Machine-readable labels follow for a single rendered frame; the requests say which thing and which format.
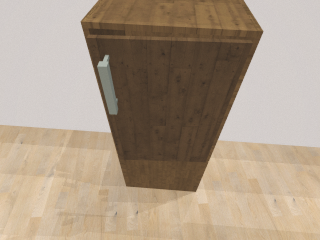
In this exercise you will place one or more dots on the cupboard door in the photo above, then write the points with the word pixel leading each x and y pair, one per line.
pixel 173 92

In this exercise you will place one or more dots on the handle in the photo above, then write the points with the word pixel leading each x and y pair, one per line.
pixel 107 85

